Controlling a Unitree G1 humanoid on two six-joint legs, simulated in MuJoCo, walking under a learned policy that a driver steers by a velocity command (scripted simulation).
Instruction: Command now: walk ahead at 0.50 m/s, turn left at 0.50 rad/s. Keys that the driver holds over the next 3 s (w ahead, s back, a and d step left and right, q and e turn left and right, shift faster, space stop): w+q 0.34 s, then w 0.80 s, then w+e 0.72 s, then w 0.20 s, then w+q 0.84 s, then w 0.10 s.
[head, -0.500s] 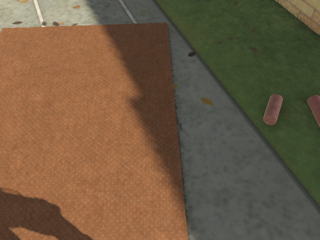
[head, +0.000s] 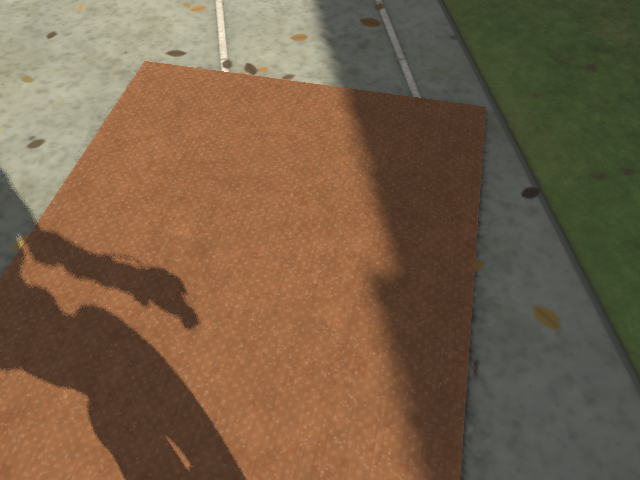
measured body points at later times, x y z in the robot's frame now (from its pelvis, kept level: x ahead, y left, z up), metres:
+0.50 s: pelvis +0.29 -0.02 +0.01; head +0.32 -0.02 +0.46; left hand +0.44 +0.26 -0.06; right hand +0.35 -0.30 -0.11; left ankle +0.10 +0.04 -0.69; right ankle +0.42 -0.09 -0.71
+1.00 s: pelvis +0.54 +0.07 +0.02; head +0.57 +0.08 +0.47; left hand +0.41 +0.29 -0.12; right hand +0.82 -0.08 -0.06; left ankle +0.62 +0.17 -0.71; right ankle +0.42 -0.09 -0.70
